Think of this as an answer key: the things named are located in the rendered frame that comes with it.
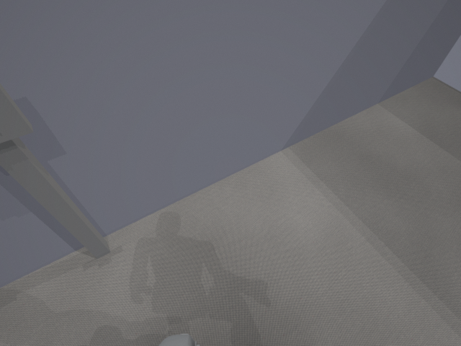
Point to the panel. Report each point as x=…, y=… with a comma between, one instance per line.
x=22, y=165

